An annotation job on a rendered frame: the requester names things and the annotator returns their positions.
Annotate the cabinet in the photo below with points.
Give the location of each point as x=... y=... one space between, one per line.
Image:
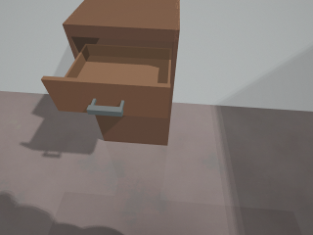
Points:
x=135 y=23

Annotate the drawer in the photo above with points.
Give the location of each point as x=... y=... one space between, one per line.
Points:
x=139 y=76

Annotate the handle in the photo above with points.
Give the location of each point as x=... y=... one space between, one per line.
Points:
x=110 y=111

